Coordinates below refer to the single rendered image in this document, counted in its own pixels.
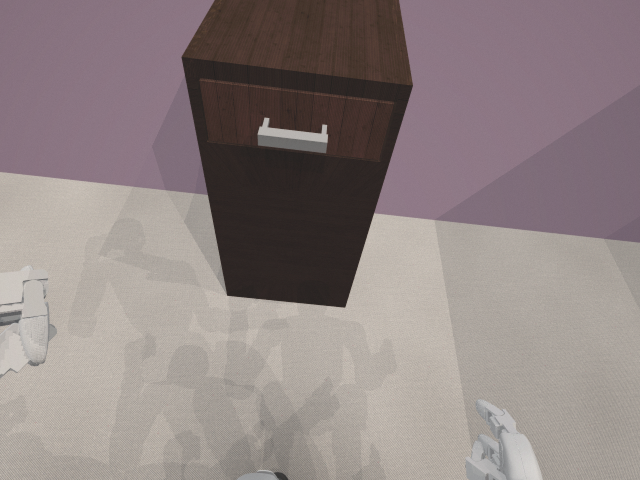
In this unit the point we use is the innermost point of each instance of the cabinet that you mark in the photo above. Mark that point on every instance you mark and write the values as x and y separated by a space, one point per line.
291 225

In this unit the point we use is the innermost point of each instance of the left robot hand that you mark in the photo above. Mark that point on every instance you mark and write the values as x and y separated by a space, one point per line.
22 306

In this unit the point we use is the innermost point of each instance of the handle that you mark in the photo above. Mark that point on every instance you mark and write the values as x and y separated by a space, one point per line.
290 139

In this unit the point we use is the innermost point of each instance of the drawer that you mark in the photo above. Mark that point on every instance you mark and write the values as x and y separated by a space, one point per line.
356 127

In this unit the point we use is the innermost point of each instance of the right robot hand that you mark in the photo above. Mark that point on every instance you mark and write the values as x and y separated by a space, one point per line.
512 459

